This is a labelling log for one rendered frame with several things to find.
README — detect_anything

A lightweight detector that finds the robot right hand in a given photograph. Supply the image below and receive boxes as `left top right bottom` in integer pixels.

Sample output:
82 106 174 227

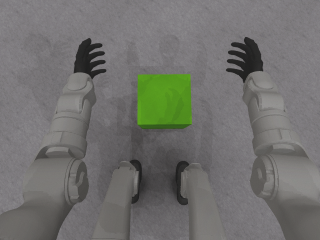
226 37 263 83

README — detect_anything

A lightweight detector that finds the robot left hand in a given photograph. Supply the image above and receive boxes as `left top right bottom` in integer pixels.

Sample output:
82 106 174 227
73 38 107 79

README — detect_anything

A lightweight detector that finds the robot left forearm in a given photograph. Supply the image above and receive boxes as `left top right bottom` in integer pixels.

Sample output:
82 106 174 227
22 72 97 199

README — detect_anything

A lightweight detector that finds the left robot upper arm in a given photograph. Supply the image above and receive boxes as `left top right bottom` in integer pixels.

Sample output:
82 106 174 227
0 157 89 240

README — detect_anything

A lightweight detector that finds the right robot upper arm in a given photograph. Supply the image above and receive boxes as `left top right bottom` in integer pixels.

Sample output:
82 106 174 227
250 153 320 240

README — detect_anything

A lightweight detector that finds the robot right foot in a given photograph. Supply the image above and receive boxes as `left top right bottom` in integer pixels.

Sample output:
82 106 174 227
176 161 189 205

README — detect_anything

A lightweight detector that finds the carton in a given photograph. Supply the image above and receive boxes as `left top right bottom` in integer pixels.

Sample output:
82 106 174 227
137 74 192 129

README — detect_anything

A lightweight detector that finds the robot right forearm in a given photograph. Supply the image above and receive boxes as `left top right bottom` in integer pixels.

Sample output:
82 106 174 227
242 71 320 198

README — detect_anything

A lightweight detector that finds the left robot thigh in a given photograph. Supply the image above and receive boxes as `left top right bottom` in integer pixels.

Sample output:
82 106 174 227
91 166 139 240

